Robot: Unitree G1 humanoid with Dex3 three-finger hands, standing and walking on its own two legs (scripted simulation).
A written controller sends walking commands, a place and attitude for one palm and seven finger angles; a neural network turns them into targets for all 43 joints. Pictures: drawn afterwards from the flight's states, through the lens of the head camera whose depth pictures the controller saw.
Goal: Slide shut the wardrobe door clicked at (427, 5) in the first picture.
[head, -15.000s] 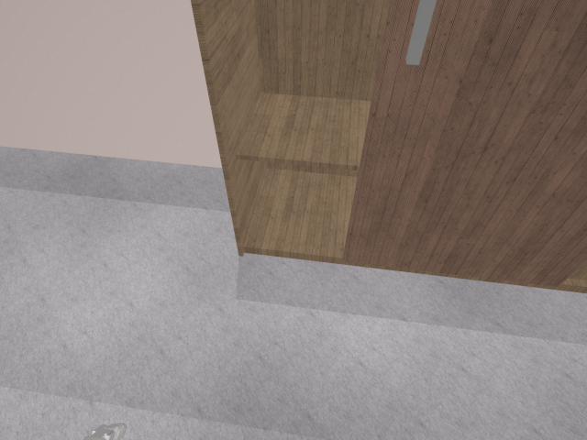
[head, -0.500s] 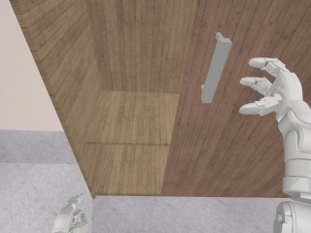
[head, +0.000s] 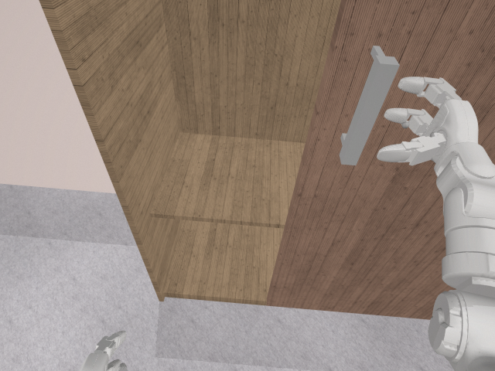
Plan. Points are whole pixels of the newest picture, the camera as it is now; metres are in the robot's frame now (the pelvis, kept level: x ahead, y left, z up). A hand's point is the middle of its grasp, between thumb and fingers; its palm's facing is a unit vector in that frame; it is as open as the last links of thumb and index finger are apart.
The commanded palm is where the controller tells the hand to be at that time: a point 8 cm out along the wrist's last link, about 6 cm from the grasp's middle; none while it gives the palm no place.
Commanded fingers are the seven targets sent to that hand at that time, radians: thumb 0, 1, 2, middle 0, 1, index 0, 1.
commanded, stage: move the hooked fingers beside the handle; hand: right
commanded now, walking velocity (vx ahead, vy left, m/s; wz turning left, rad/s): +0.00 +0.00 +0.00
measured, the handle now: (361, 108) +0.49 -0.13 +0.21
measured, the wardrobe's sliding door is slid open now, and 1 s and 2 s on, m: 0.42 0.42 0.42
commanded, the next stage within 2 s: feel for the door with the fingertips in 0.60 s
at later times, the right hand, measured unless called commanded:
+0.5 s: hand (405, 125) +0.43 -0.18 +0.23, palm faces +0.02 +1.00 -0.01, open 14.0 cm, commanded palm +0.41 -0.24 +0.22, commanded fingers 0.00 0.50 -0.30 0.30 1.20 0.30 1.20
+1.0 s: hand (384, 126) +0.43 -0.15 +0.23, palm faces +0.00 +1.00 +0.00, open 14.0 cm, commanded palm +0.41 -0.21 +0.22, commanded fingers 0.00 0.50 -0.30 0.30 1.20 0.30 1.20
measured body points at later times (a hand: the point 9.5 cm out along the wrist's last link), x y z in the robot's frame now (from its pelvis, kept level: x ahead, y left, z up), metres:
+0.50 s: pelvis +0.00 -0.01 +0.00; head +0.00 +0.00 +0.45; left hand +0.15 +0.24 -0.10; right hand +0.42 -0.23 +0.23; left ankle +0.02 +0.10 -0.74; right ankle -0.01 -0.12 -0.74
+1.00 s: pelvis +0.00 -0.01 +0.00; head -0.01 +0.01 +0.45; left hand +0.14 +0.24 -0.11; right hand +0.42 -0.20 +0.23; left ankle +0.02 +0.10 -0.74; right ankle -0.01 -0.12 -0.74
